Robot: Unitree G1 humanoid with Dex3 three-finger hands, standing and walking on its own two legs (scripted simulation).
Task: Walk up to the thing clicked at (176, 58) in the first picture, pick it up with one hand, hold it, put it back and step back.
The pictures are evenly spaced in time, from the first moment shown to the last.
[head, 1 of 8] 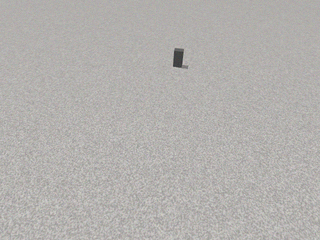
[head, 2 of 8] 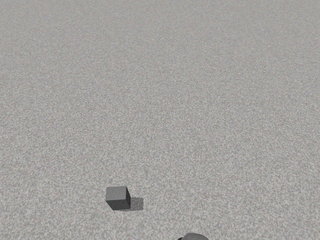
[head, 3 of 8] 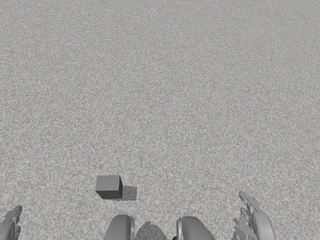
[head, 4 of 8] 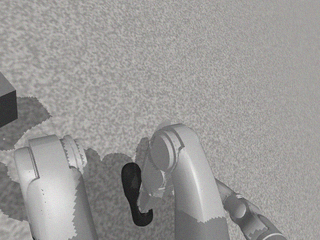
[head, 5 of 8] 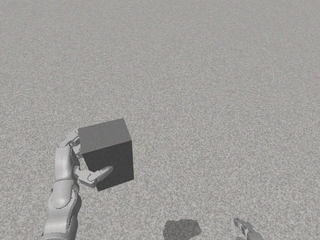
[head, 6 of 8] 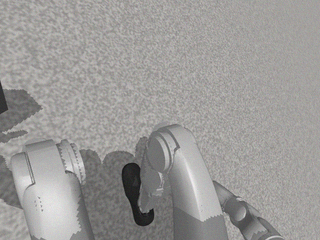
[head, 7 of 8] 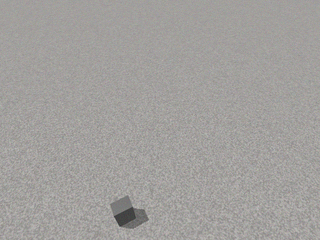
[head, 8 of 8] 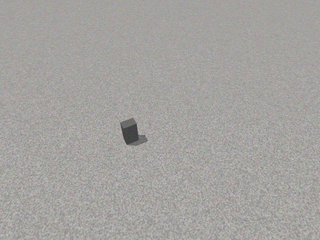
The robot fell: no
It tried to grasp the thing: yes
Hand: left
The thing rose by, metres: 0.67
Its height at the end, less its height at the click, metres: +0.00
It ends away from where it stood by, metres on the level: 0.03
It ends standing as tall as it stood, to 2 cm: yes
